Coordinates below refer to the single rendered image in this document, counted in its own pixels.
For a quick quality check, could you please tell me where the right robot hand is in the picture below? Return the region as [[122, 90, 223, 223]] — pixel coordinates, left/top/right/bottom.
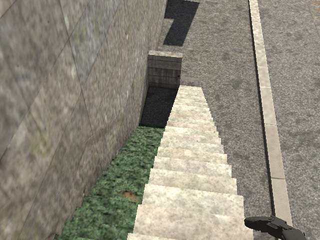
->
[[244, 215, 307, 240]]

